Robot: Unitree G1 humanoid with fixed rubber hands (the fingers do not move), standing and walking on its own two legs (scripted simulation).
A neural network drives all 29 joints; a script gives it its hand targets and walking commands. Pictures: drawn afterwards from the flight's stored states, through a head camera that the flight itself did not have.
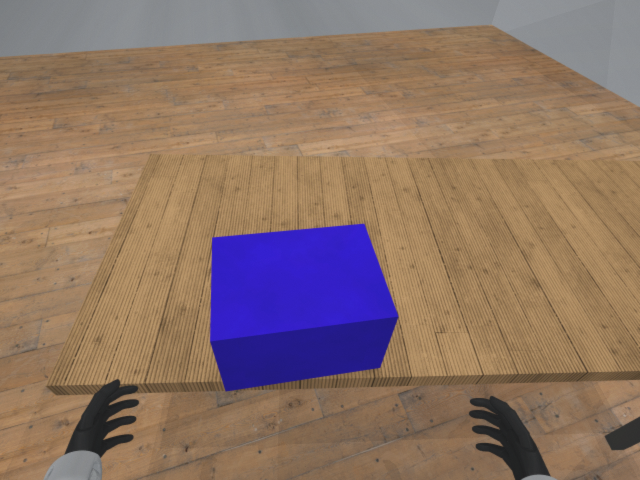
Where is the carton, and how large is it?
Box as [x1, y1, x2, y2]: [210, 224, 398, 390]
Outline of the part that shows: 364,224 212,237 210,342 225,390 375,368 380,366 398,316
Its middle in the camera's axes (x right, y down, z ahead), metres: -0.04 +0.12 +0.64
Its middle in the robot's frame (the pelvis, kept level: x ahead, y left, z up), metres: +0.40 +0.04 -0.07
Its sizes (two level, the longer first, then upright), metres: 0.258 0.189 0.161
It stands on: a table, 0.63 m high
